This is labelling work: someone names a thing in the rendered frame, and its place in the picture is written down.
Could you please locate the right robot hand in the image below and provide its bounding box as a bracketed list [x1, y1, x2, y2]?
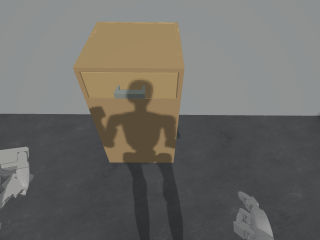
[233, 191, 274, 240]

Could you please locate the left robot hand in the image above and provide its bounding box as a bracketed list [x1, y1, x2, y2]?
[0, 147, 34, 210]

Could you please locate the cabinet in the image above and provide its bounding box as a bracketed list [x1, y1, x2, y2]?
[73, 21, 185, 163]

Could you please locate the handle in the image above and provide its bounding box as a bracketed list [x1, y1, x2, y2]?
[114, 85, 146, 99]

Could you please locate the drawer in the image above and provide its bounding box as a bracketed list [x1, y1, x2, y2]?
[81, 71, 178, 99]

